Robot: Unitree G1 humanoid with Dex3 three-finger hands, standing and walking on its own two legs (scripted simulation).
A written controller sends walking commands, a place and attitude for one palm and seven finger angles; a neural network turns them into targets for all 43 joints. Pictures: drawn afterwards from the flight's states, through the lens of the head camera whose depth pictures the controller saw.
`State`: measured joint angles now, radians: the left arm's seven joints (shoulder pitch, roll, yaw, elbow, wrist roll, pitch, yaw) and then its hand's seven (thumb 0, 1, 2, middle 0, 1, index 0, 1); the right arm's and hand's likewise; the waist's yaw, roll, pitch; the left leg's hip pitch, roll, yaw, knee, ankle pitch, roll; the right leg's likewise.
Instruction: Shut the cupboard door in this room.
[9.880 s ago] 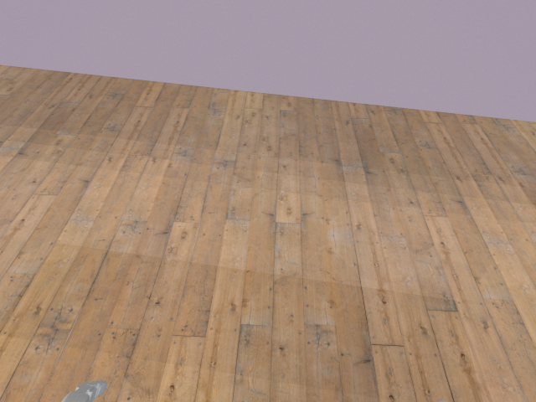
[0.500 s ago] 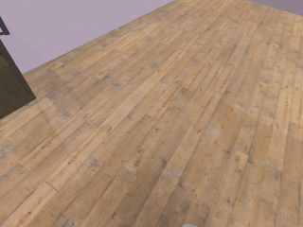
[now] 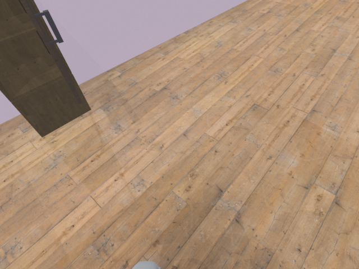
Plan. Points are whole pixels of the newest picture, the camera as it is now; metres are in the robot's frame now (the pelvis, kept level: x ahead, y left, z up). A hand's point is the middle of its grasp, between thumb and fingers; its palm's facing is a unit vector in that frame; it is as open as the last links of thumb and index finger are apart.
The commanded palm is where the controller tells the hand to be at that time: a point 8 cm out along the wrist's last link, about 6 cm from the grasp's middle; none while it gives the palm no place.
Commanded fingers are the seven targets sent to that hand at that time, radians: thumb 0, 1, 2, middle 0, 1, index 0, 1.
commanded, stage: stand and wait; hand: left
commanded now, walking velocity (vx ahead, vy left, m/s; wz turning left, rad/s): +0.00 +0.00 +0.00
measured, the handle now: (49, 28) +1.09 +0.66 +0.04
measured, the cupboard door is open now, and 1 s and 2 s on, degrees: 77 77 77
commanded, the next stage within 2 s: turn or walk to find it in 0.14 s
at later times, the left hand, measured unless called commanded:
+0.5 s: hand out of the picture +0.01 +0.23 -0.17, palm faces +0.16 -0.95 -0.26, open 7.4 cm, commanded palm none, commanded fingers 0.00 0.90 0.90 -0.20 -0.30 -0.20 -0.30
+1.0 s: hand out of the picture -0.10 +0.19 -0.18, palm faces +0.33 -0.92 -0.23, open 7.4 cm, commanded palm none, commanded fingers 0.00 0.90 0.90 -0.20 -0.30 -0.20 -0.30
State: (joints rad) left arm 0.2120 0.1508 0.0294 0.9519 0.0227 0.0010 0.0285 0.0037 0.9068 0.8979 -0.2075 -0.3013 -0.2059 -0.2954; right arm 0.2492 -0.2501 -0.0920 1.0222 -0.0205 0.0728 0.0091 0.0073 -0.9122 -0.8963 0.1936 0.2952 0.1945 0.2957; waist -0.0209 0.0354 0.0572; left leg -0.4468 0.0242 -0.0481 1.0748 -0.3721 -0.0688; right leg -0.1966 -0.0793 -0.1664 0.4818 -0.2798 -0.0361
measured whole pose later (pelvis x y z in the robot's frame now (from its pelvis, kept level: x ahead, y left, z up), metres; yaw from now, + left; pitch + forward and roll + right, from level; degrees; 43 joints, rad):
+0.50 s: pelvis -0.03 +0.02 -0.01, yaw +7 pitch -1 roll +1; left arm 0.18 0.21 0.05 1.01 0.01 0.04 0.02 0.01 0.90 0.90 -0.20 -0.30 -0.20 -0.29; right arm 0.16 -0.19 -0.05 1.01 -0.02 0.03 -0.01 0.00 -0.92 -0.90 0.20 0.30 0.20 0.30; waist 0.00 0.00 0.06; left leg -0.23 -0.02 -0.05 0.47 -0.24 -0.01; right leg -0.32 -0.07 -0.05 0.76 -0.45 0.06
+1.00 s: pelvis -0.07 +0.00 -0.01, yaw +17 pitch -1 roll +1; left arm 0.25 0.19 0.04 1.03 0.03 0.01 0.03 0.00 0.90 0.90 -0.21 -0.30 -0.21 -0.30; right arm 0.19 -0.21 -0.06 1.05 -0.01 0.05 0.00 0.01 -0.91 -0.90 0.19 0.30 0.19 0.30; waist 0.02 -0.02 0.08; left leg -0.24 0.03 0.04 0.63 -0.37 -0.04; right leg -0.25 -0.11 -0.21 0.55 -0.27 -0.02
